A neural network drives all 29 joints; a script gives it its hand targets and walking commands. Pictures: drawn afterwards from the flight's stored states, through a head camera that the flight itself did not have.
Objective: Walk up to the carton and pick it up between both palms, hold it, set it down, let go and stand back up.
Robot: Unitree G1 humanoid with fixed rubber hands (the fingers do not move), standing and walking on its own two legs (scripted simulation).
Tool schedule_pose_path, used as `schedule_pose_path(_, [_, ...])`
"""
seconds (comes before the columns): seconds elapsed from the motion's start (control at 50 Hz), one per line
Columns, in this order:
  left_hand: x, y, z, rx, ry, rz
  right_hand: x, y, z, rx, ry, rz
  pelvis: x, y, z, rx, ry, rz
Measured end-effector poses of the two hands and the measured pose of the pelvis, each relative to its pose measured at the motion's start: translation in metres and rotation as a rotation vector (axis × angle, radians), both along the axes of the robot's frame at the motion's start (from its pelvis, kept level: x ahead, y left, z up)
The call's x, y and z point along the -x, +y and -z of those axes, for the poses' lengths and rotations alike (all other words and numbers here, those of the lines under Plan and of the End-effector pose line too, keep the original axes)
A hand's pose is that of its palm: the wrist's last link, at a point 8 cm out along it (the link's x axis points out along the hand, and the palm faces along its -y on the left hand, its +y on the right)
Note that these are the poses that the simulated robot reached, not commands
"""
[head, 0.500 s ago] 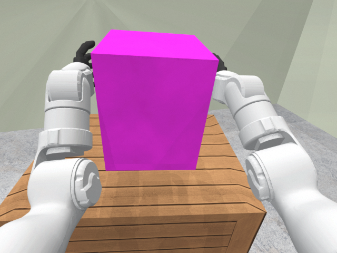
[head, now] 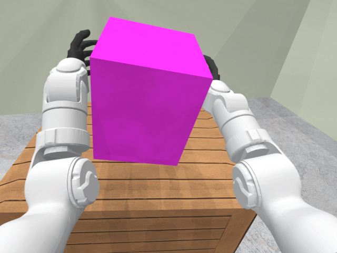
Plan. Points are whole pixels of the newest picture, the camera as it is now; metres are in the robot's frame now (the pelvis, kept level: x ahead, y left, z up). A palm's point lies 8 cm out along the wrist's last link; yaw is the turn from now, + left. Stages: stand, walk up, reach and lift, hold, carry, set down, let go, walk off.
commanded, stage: set down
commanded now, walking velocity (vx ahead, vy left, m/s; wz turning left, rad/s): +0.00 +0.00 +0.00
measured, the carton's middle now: (145, 94) +0.40 +0.02 +0.26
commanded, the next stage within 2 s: none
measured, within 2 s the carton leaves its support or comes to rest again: neither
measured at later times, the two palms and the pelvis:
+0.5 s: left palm (89, 83) +0.40 +0.14 +0.28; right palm (211, 105) +0.39 -0.14 +0.24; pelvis +0.00 +0.00 +0.00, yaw +0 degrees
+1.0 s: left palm (92, 99) +0.41 +0.14 +0.24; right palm (208, 118) +0.39 -0.15 +0.20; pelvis +0.00 +0.00 +0.00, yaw -1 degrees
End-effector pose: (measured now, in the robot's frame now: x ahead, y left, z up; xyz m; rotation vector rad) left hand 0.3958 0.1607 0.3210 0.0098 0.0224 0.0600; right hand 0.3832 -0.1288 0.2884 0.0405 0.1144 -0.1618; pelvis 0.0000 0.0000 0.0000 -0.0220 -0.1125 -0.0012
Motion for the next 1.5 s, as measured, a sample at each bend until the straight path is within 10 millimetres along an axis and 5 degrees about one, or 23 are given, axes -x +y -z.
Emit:
schedule_pose_path(0.18, [-0.003,-0.006,0.03,-0.008,0.003,0.0,-0.001,-0.004,0.036,-0.001,0.002,0.005,0.0,0.001,0.001,0.004,-0.007,-0.01])
schedule_pose_path(0.48, [-0.005,-0.018,0.037,-0.019,0.018,0.0,-0.002,-0.015,0.048,0.011,0.017,0.007,-0.001,0.001,0.001,-0.004,-0.014,0.006])
schedule_pose_path(1.5, [-0.018,-0.025,0.122,-0.01,0.117,-0.004,-0.01,-0.023,0.123,0.008,0.105,0.012,-0.004,-0.003,-0.001,-0.01,0.045,0.02])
